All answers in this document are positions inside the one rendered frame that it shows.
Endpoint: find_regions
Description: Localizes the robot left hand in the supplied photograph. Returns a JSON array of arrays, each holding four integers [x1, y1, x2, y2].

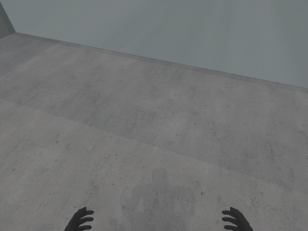
[[64, 207, 94, 231]]

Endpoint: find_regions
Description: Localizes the robot right hand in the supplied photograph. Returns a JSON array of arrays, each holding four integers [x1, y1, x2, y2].
[[222, 207, 253, 231]]

